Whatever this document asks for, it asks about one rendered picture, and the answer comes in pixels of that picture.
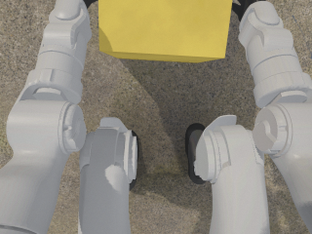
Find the robot right shin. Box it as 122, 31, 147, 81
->
193, 115, 265, 181

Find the left robot upper arm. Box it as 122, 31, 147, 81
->
0, 99, 87, 234

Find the right robot upper arm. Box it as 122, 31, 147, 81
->
252, 102, 312, 234

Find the left robot foot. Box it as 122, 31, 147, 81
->
128, 129, 139, 190

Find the left robot hand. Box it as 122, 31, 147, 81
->
83, 0, 98, 10

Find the right robot forearm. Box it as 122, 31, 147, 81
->
238, 1, 312, 109

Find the carton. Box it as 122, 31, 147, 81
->
98, 0, 233, 63

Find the left robot forearm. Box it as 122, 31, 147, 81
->
6, 0, 93, 147

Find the right robot hand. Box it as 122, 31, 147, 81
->
231, 0, 266, 21

